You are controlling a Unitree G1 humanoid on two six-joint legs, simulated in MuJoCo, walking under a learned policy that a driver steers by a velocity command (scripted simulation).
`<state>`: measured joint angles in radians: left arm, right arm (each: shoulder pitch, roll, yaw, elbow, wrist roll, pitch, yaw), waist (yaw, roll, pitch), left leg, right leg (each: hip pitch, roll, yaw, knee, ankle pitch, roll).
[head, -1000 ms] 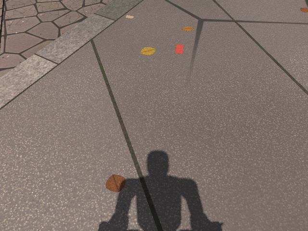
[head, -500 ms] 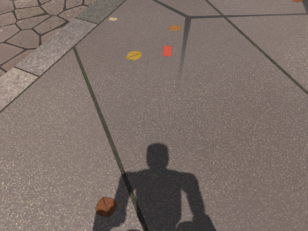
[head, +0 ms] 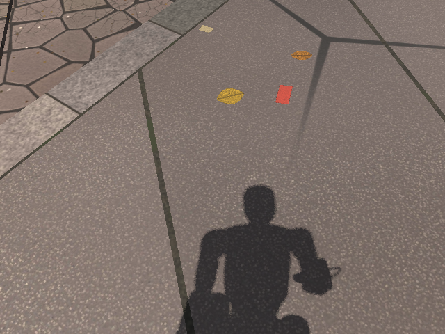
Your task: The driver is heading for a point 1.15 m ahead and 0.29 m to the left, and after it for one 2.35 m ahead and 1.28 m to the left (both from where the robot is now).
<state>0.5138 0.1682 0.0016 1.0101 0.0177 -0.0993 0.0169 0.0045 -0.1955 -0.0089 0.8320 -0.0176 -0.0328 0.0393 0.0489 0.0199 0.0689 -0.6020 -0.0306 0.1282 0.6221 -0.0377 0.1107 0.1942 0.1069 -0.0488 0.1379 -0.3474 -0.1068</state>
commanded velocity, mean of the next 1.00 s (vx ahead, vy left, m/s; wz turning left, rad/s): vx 0.50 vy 0.00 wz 0.41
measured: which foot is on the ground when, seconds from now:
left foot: up 0.00-0.06, down 0.08-0.62, up 0.64-1.00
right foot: down 0.00-0.08, up 0.10-0.58, down 0.60-1.00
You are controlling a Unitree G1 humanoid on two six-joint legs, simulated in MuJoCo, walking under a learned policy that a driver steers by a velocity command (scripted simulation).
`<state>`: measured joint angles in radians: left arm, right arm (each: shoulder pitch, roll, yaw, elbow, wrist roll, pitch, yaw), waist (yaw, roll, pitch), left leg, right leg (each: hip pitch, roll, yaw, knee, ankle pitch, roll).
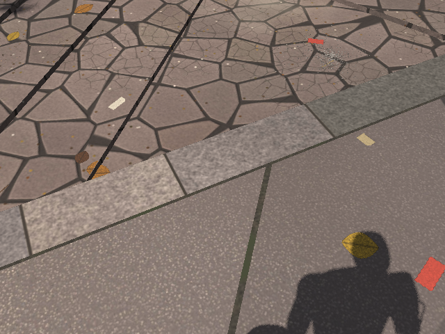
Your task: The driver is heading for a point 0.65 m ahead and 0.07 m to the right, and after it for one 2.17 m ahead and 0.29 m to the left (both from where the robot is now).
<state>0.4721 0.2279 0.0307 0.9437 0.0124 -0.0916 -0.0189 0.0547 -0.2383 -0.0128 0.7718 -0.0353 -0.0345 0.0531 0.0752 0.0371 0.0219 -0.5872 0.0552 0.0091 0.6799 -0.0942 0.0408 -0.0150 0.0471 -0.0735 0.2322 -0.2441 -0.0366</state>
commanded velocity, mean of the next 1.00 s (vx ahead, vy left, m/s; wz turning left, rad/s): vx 0.46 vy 0.00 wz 0.03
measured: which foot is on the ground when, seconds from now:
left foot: up 0.00-0.08, down 0.10-0.66, up 0.68-1.00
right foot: down 0.00-0.10, up 0.12-0.64, down 0.66-1.00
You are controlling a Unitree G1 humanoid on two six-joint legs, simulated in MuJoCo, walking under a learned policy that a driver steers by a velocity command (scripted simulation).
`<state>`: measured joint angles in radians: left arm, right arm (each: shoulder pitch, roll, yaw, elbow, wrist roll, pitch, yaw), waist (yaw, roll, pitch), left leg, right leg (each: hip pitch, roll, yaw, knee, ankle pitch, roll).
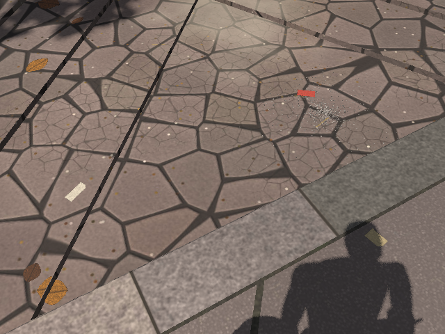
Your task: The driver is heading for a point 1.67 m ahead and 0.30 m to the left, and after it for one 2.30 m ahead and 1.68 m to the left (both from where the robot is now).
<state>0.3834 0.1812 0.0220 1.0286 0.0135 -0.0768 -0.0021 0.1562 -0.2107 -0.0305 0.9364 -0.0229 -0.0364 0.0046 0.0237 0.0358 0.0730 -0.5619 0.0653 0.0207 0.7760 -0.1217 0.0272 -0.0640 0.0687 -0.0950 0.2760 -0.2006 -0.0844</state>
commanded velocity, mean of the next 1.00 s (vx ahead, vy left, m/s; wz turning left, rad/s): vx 0.05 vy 0.00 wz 0.00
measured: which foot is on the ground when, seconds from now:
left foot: up 0.00-0.10, down 0.12-1.00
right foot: down 0.00-0.14, up 0.16-0.40, down 0.42-1.00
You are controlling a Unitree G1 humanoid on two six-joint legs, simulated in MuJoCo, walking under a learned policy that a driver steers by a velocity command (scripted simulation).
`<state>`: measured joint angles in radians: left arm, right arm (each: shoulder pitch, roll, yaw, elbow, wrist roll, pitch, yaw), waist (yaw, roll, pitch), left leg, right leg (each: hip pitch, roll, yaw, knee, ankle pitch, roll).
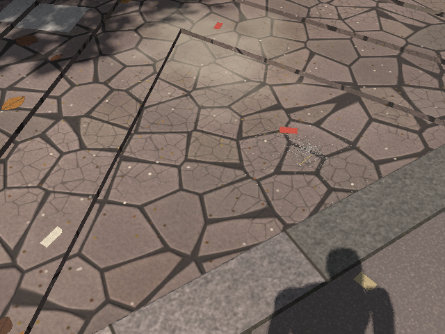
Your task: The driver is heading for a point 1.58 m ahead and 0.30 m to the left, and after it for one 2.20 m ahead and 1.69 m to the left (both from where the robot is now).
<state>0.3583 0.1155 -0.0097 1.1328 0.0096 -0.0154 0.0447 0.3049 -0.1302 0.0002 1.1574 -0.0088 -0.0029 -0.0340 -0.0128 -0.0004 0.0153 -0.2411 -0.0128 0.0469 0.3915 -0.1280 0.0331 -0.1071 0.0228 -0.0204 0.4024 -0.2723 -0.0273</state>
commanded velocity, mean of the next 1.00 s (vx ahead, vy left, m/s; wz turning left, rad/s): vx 0.28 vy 0.00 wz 0.00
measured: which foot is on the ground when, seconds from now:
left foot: down 0.00-1.00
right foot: down 0.00-0.54, up 0.56-0.98, down 1.00-1.00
